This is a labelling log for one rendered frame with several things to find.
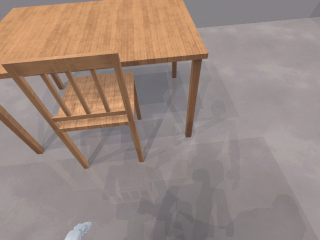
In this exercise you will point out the table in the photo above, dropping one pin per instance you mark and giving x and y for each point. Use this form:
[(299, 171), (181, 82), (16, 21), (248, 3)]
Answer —
[(143, 31)]

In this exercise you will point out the left robot hand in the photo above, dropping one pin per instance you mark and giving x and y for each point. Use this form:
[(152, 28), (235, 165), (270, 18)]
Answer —
[(79, 231)]

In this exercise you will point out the chair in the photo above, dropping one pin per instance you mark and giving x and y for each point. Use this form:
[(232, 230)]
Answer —
[(89, 102)]

